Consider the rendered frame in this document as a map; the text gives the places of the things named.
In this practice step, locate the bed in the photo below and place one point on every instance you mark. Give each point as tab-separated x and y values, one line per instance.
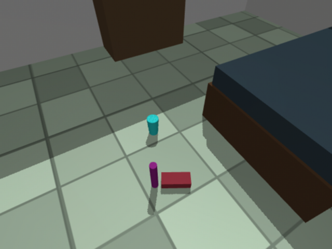
274	107

